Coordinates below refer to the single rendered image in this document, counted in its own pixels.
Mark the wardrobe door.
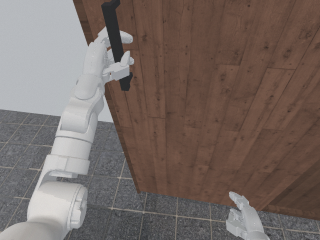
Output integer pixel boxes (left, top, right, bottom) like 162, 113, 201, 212
82, 0, 320, 211
268, 159, 320, 213

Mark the robot left upper arm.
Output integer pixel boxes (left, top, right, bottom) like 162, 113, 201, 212
0, 180, 88, 240

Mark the right robot hand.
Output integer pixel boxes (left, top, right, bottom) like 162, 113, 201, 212
226, 191, 264, 240

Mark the robot left forearm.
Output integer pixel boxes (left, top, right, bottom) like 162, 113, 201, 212
27, 74, 105, 220

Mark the left robot hand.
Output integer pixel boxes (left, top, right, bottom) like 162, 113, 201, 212
82, 27, 134, 85

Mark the handle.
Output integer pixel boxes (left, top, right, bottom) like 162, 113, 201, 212
101, 0, 133, 91

